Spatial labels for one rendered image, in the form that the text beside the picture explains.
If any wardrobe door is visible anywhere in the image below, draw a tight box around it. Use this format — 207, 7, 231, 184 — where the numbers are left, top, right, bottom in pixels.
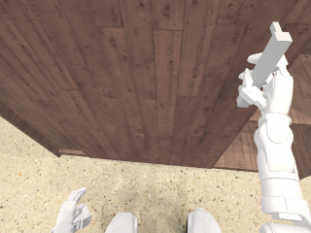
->
0, 0, 311, 169
0, 67, 81, 150

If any robot right shin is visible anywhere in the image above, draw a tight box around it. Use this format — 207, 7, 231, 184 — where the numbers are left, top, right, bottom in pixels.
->
194, 208, 205, 212

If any left robot forearm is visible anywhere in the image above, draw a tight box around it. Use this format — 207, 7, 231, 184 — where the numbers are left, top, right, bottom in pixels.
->
50, 222, 74, 233

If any left robot hand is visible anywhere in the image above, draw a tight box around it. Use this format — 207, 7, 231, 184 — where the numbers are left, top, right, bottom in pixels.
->
55, 187, 92, 233

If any right robot forearm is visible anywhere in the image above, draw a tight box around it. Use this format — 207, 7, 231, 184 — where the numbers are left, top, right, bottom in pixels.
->
254, 113, 311, 231

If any left robot thigh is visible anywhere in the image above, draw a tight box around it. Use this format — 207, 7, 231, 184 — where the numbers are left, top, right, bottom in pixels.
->
105, 212, 138, 233

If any right robot hand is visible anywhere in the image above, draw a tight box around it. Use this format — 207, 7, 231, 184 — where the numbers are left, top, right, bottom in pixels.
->
238, 52, 294, 116

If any robot right upper arm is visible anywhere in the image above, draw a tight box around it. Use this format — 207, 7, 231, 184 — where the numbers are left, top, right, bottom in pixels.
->
259, 222, 311, 233

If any handle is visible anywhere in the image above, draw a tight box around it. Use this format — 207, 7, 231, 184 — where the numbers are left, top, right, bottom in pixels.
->
236, 21, 293, 108

